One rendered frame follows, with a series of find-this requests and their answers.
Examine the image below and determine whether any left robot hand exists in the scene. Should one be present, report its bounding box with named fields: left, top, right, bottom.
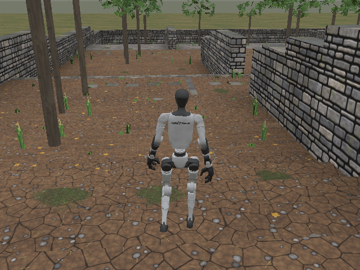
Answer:
left=147, top=157, right=160, bottom=170

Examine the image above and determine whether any right robot upper arm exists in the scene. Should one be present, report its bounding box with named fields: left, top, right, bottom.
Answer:
left=193, top=114, right=206, bottom=146

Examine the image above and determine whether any robot left shin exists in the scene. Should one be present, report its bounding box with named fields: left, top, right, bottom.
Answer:
left=161, top=186, right=170, bottom=225

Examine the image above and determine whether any left robot forearm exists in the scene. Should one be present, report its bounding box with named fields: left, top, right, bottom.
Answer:
left=148, top=135, right=160, bottom=159

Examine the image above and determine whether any robot shin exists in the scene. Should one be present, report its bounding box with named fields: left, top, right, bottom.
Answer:
left=161, top=186, right=170, bottom=225
left=187, top=183, right=196, bottom=221

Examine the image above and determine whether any robot right shin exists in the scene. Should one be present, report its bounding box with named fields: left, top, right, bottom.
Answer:
left=187, top=183, right=196, bottom=221

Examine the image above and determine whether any left robot upper arm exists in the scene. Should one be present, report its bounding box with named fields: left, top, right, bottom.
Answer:
left=154, top=113, right=170, bottom=143

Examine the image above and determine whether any right robot hand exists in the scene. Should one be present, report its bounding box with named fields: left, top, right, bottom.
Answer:
left=200, top=166, right=214, bottom=183

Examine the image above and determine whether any right robot forearm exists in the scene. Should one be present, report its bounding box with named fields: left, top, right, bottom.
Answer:
left=201, top=138, right=212, bottom=168

